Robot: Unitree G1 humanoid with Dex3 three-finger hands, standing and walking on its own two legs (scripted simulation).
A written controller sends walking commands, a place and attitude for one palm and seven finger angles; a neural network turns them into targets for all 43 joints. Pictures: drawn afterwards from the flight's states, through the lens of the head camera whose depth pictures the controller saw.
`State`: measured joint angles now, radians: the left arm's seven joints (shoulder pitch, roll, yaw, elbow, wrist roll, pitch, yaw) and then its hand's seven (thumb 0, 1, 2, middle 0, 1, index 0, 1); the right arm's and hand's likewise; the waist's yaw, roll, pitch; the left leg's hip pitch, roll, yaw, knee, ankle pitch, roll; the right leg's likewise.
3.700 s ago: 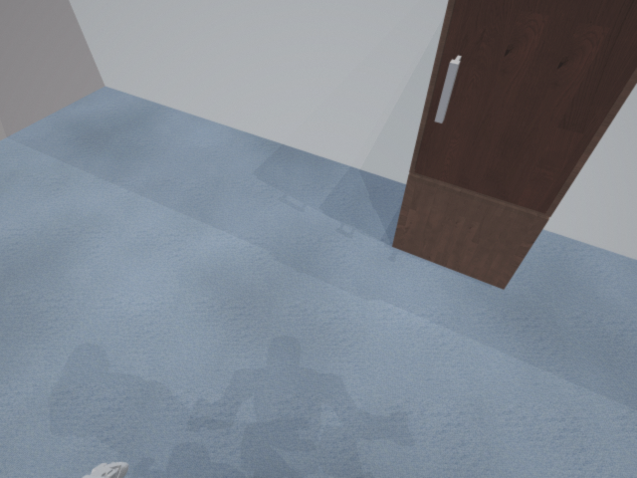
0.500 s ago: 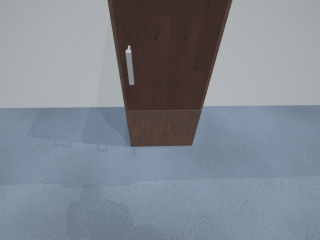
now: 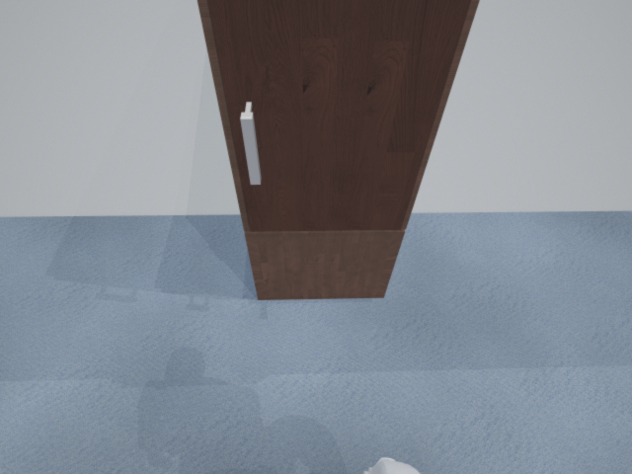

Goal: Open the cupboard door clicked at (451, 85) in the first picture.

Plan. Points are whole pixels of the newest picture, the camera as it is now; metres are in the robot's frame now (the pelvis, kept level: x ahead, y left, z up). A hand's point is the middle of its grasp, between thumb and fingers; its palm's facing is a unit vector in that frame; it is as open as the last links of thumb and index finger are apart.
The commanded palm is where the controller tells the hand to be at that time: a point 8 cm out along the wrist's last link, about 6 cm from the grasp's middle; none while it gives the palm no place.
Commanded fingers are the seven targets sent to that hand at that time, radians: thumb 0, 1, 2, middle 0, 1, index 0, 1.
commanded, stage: take the last steps up to it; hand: left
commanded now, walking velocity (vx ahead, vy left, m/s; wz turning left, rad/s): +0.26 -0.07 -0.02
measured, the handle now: (252, 144) +0.72 +0.14 -0.03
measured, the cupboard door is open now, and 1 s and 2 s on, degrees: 0 0 0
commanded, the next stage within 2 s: come to a stop and stand still in 0.30 s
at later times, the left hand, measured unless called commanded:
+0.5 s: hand out of the picture +0.13 +0.14 -0.20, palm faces +0.10 -0.99 -0.12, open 7.3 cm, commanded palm none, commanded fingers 0.00 0.90 0.90 -0.20 -0.30 -0.20 -0.30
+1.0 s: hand (246, 412) +0.23 +0.11 -0.16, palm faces +0.07 -0.96 -0.28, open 7.4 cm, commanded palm none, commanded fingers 0.00 0.90 0.90 -0.20 -0.30 -0.20 -0.30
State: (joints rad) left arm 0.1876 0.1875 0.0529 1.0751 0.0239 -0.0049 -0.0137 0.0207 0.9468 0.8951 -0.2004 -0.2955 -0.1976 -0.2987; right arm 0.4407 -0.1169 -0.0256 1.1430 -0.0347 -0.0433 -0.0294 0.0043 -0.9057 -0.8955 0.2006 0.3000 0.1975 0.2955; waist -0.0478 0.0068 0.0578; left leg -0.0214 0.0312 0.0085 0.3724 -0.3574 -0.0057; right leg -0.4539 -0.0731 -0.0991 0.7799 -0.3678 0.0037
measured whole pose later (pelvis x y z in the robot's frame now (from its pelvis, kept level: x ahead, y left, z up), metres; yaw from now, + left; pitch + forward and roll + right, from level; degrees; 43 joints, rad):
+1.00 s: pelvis +0.18 -0.08 -0.01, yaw +2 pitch -1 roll +1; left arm 0.20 0.16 0.03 0.98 0.03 0.01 0.03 0.00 0.90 0.90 -0.20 -0.30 -0.20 -0.30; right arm 0.17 -0.23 -0.08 1.02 -0.02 0.07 0.00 0.01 -0.91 -0.90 0.20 0.30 0.19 0.29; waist 0.00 0.05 0.08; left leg -0.42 0.00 0.01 1.05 -0.43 -0.03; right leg -0.31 -0.06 -0.07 0.58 -0.25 -0.01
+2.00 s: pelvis +0.15 -0.02 +0.00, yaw +2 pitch -2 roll +1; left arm 0.28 0.15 -0.02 1.12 0.02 -0.01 0.04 0.00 0.91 0.90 -0.20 -0.30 -0.20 -0.30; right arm 0.33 -0.16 0.01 1.05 -0.02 -0.02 -0.02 0.02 -0.92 -0.90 0.20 0.30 0.20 0.30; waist 0.00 0.04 0.02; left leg -0.16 -0.02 0.07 0.50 -0.32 0.03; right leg -0.24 -0.07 -0.02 0.53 -0.26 0.04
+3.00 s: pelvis +0.11 -0.06 -0.11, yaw +5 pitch +14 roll -2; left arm 0.27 0.28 0.26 0.10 -0.32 -0.40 -0.44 0.01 0.32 0.65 -0.24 -0.66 -0.24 -0.67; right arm 0.18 -0.19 0.02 0.56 0.03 -0.25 -0.05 0.01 -0.90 -0.90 0.20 0.30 0.20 0.30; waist 0.03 0.01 -0.11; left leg -0.94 0.04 -0.06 1.26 -0.57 -0.03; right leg -0.95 -0.04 -0.12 1.19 -0.49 -0.03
